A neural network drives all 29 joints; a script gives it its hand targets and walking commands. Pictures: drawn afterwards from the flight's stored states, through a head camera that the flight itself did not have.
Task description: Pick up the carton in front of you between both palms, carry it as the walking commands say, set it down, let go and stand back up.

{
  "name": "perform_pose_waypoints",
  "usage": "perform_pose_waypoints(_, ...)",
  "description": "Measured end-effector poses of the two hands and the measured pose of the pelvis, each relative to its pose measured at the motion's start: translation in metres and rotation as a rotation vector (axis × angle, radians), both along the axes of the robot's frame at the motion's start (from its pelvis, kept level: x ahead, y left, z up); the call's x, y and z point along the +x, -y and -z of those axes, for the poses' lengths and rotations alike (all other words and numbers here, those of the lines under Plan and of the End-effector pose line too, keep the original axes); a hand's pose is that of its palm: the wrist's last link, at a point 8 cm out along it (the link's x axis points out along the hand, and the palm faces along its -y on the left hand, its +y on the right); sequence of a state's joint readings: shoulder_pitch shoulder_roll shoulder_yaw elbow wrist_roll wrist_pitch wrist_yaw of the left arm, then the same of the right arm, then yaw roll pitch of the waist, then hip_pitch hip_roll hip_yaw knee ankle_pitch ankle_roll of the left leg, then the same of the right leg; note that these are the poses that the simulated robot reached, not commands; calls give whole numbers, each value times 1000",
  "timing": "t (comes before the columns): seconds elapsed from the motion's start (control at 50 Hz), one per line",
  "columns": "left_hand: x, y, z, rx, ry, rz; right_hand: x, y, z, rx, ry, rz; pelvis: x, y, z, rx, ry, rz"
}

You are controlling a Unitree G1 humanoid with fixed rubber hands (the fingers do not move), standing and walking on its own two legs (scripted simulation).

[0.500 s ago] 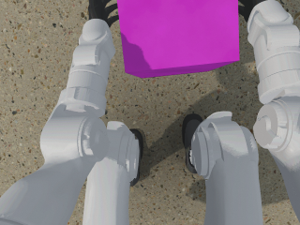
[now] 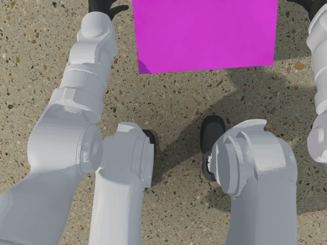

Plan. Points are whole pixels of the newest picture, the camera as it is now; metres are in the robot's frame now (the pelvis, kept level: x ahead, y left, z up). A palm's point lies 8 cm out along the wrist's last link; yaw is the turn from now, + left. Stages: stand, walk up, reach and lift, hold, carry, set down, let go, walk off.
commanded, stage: set down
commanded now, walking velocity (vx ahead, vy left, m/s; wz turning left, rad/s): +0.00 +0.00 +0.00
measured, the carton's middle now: (196, 19) +0.51 -0.08 -0.24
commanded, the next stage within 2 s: let go in 1.08 s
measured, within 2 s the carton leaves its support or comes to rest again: neither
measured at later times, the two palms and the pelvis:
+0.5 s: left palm out of the picture +0.54 +0.09 -0.02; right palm out of the picture +0.52 -0.29 -0.02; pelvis +0.01 +0.00 +0.09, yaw -1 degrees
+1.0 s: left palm out of the picture +0.54 +0.10 +0.13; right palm out of the picture +0.52 -0.31 +0.13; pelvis +0.04 -0.01 +0.23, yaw -3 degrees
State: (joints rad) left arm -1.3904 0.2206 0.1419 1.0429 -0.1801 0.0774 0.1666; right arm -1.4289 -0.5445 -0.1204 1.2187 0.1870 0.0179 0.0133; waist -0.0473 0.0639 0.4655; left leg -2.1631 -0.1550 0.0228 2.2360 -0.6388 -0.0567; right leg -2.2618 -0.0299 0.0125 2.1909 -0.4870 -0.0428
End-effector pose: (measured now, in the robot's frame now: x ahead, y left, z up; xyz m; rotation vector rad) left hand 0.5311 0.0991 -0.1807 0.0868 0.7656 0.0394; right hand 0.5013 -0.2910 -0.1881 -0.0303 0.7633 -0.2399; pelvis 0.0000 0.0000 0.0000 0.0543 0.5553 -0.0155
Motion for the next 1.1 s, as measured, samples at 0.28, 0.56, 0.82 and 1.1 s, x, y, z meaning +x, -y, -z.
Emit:
perform_pose_waypoints(0.28,11,13,-88,-4,125,-13,23,-5,-90,21,118,-35,7,0,-35,13,-72,26)
perform_pose_waypoints(0.56,12,9,-177,4,120,-41,21,3,-181,10,112,-49,14,4,-108,28,-197,43)
perform_pose_waypoints(0.82,10,5,-252,8,137,-42,21,13,-257,5,118,-62,27,9,-175,29,-229,55)
perform_pose_waypoints(1.1,6,2,-337,9,131,-36,19,14,-341,7,113,-70,46,15,-254,23,-215,71)
